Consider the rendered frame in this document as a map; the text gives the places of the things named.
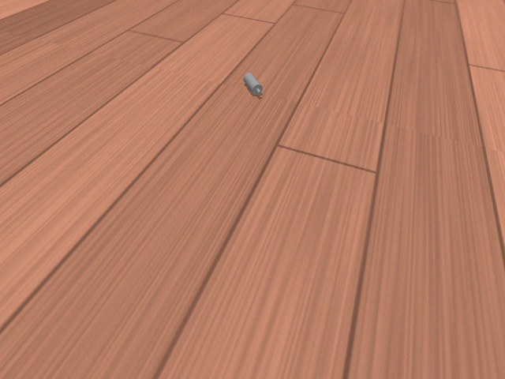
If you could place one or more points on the bottle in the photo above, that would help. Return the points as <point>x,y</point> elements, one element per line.
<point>253,84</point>

